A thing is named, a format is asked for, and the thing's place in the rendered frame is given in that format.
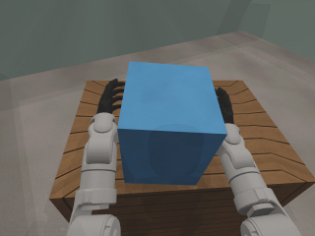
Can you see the carton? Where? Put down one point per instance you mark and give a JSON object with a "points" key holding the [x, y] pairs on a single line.
{"points": [[170, 124]]}

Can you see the pedestal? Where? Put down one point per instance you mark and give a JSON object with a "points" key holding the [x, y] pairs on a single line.
{"points": [[204, 209]]}

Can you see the robot right hand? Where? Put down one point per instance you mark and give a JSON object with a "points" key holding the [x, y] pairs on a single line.
{"points": [[225, 106]]}

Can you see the robot left forearm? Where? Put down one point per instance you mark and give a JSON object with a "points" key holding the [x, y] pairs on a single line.
{"points": [[97, 184]]}

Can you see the right robot upper arm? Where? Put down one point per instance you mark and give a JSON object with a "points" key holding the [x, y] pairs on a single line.
{"points": [[268, 225]]}

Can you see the left robot upper arm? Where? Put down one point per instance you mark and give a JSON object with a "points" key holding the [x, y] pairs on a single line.
{"points": [[95, 225]]}

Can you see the robot right forearm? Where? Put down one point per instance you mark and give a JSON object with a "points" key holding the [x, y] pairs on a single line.
{"points": [[252, 197]]}

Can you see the robot left hand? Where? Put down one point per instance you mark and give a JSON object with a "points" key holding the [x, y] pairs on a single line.
{"points": [[106, 101]]}

